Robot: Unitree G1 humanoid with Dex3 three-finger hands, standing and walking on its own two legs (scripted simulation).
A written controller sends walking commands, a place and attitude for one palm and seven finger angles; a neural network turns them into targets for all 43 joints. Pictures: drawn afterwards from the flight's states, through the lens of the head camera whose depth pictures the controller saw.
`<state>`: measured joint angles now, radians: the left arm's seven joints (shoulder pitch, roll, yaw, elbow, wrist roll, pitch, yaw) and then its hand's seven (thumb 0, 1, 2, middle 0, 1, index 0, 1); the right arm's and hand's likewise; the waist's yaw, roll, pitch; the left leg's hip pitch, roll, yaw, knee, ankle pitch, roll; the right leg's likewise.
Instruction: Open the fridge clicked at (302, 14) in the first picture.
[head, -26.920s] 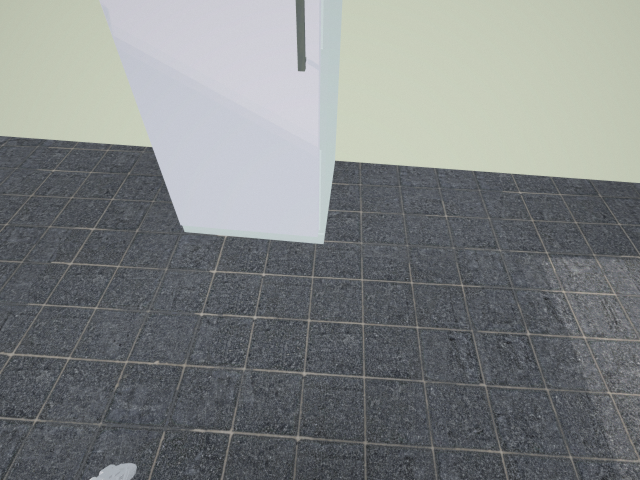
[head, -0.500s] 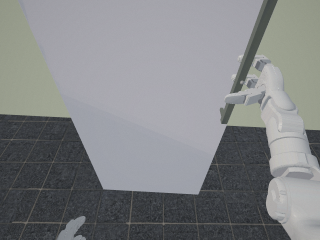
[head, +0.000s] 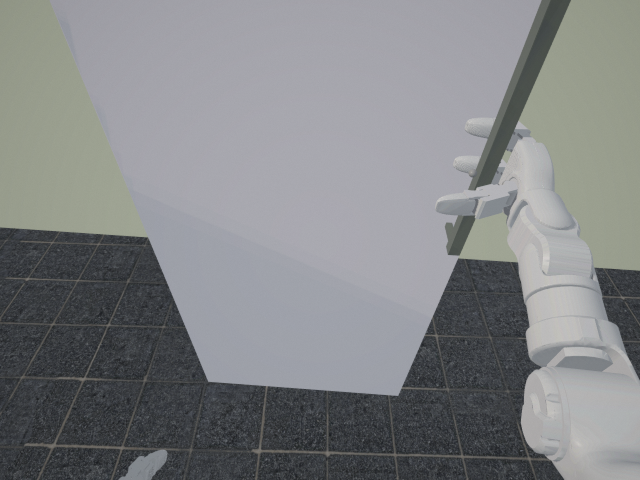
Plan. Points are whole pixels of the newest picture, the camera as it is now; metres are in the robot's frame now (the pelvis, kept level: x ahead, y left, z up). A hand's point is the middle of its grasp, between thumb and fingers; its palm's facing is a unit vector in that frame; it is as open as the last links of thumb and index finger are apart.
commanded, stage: slide the fingers in behind the handle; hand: right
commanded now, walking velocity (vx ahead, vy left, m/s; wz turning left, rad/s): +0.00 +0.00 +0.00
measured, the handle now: (496, 124) +0.50 -0.16 +0.24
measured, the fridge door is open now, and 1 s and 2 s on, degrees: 0 0 1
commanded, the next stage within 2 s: grip the handle and tug to test in 0.52 s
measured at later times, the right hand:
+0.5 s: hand (475, 174) +0.44 -0.13 +0.20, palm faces +0.01 +1.00 +0.01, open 14.0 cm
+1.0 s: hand (476, 173) +0.44 -0.13 +0.20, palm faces +0.01 +1.00 +0.01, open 10.5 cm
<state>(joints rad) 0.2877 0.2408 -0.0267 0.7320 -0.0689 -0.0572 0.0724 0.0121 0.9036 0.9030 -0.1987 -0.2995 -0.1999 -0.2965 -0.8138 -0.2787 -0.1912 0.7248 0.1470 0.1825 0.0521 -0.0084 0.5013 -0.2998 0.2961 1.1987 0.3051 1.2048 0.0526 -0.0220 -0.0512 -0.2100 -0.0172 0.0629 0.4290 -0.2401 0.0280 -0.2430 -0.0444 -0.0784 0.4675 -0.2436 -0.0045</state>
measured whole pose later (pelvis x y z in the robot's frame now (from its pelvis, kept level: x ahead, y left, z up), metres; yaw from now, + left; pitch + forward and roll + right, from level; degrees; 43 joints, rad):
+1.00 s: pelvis -0.01 +0.00 +0.00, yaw +0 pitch +1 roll +1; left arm 0.28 0.24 -0.03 0.74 -0.07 -0.07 0.07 0.01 0.90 0.90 -0.20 -0.30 -0.20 -0.30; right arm -0.87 -0.28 -0.18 0.80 0.15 0.15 0.05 0.00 0.00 -0.51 0.34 1.27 0.36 1.28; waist 0.05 -0.02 -0.05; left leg -0.22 -0.01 0.07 0.43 -0.23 0.02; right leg -0.26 -0.04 -0.07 0.47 -0.23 -0.01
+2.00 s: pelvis +0.03 +0.00 +0.00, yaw +2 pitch +1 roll +0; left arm 0.23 0.24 -0.02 0.67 -0.08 -0.01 0.06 0.01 0.90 0.90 -0.20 -0.30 -0.20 -0.30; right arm -0.57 -0.25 -0.21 0.36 0.17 0.32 0.05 0.02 -0.78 -0.79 0.34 1.40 0.36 1.39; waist 0.03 -0.03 -0.08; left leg -0.14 -0.03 0.02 0.38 -0.25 0.03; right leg -0.15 -0.05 -0.11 0.41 -0.26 0.00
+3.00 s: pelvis -0.05 +0.01 -0.01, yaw +0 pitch -1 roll +0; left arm 0.16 0.17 -0.06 0.58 0.01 0.05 0.07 0.01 0.90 0.90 -0.20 -0.30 -0.20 -0.30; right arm 0.06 -0.21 0.05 -0.39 0.03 0.03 -0.11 -0.05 -0.66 -0.74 0.45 1.40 0.23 1.31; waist 0.04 -0.06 0.00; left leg -0.31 -0.01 0.06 0.54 -0.23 0.04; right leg -0.32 -0.03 -0.04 0.52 -0.20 0.00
